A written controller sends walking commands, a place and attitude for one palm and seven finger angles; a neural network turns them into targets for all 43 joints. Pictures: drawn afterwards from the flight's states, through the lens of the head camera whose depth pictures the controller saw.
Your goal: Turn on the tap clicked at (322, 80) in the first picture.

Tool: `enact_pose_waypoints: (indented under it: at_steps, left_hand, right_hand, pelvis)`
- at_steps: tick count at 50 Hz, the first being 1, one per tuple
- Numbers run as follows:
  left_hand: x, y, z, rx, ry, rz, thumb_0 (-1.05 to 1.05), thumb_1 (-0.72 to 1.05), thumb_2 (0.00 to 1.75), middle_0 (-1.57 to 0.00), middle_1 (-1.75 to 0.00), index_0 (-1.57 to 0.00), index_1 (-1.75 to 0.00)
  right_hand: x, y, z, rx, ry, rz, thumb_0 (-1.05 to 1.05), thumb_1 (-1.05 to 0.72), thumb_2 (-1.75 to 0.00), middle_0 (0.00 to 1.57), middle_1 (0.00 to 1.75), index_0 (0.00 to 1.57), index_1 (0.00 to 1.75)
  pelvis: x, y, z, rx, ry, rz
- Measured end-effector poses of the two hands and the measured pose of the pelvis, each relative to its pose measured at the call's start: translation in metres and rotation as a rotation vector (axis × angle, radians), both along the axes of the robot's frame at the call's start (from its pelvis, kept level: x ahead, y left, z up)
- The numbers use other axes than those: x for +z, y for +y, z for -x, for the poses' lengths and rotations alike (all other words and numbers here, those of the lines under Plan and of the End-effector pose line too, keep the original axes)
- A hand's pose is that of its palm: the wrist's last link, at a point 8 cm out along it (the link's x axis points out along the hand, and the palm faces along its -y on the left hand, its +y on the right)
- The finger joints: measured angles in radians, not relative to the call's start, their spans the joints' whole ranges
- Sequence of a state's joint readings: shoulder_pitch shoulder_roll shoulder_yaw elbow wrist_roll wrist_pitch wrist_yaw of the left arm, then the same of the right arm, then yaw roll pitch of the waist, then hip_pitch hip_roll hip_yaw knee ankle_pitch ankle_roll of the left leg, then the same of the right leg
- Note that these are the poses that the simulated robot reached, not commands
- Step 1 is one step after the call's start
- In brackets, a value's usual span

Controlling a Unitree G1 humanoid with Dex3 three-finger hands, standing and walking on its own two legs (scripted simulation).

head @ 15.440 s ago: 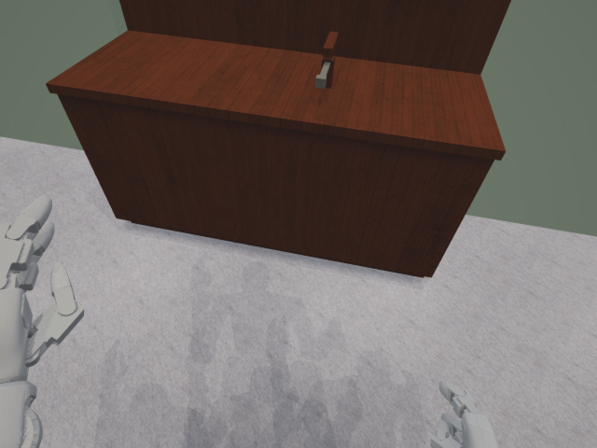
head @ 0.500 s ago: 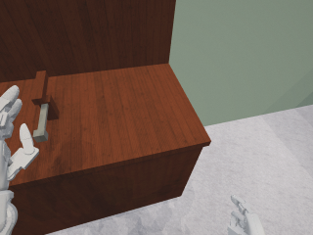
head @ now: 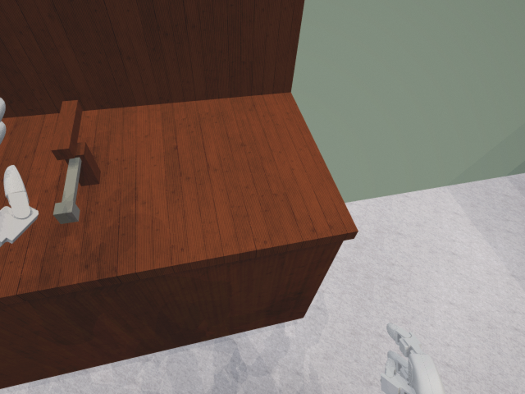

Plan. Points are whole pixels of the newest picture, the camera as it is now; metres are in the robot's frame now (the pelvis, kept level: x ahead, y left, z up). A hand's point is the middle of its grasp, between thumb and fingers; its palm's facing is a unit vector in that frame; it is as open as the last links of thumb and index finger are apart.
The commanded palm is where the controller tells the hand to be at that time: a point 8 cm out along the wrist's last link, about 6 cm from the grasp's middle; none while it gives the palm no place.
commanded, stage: come to a stop and stand still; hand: left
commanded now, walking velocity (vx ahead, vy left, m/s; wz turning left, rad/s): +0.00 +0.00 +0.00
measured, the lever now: (67, 212) +0.35 +0.38 +0.01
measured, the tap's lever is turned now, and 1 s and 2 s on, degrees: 0 0 0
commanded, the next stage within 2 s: look again from close up in 0.66 s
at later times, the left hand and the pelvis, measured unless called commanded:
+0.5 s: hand (55, 232) +0.23 +0.26 +0.17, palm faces +0.42 -0.85 -0.31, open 7.4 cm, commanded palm +0.17 +0.29 +0.18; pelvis +0.00 +0.02 +0.00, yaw -1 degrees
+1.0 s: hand (59, 242) +0.23 +0.26 +0.15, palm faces +0.40 -0.85 -0.35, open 7.4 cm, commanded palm +0.17 +0.29 +0.18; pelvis +0.01 +0.01 +0.00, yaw +0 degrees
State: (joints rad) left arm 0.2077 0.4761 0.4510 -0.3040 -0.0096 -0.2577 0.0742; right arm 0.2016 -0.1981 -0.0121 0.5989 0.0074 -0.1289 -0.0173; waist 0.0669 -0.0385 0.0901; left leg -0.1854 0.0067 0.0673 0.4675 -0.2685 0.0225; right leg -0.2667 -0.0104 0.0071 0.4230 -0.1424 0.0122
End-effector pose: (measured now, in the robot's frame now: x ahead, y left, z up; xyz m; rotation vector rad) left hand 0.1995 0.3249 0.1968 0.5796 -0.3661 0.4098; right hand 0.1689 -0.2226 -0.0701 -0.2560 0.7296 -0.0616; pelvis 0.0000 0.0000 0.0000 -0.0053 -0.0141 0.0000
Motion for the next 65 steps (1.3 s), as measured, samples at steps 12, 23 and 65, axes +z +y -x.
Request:
enact_pose_waypoints:
  at_steps: [12,23,65]
  left_hand:
    - [-0.042,-0.04,0.012,-0.156,0.145,0.142,0.01,0.89,0.9,-0.21,-0.3,-0.21,-0.3]
    - [-0.016,-0.016,0.014,-0.046,-0.035,0.149,0.01,0.89,0.9,-0.21,-0.3,-0.21,-0.3]
    - [0.015,0.007,0.0,0.004,0.008,0.159,0.01,0.89,0.9,-0.21,-0.3,-0.21,-0.3]
  right_hand:
    - [-0.004,0.024,0.018,-0.043,-0.04,-0.077,0.01,-0.91,-0.9,0.21,0.3,0.2,0.3]
    - [0.004,0.016,0.007,0.002,-0.037,-0.011,0.01,-0.9,-0.9,0.21,0.3,0.21,0.3]
    - [-0.007,0.01,-0.001,0.091,0.004,-0.017,0.01,-0.9,-0.9,0.21,0.3,0.21,0.3]
  pelvis:
    - [-0.003,0.016,0.001,-0.028,-0.022,-0.004]
    - [-0.002,0.015,-0.002,-0.013,-0.021,0.009]
    - [-0.001,0.002,-0.003,0.042,-0.001,-0.001]
